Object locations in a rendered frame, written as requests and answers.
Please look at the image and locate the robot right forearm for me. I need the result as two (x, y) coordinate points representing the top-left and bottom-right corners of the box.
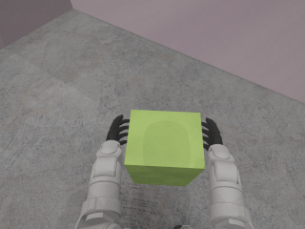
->
(206, 144), (254, 229)

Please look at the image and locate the carton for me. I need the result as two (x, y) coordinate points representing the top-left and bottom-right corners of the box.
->
(124, 110), (206, 186)

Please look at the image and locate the robot left hand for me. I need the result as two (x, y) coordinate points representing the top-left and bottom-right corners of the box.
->
(106, 115), (130, 145)

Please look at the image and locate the robot left forearm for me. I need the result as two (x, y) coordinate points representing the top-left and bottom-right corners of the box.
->
(74, 139), (123, 229)

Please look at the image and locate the robot right hand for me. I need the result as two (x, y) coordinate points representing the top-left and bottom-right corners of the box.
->
(201, 117), (223, 151)

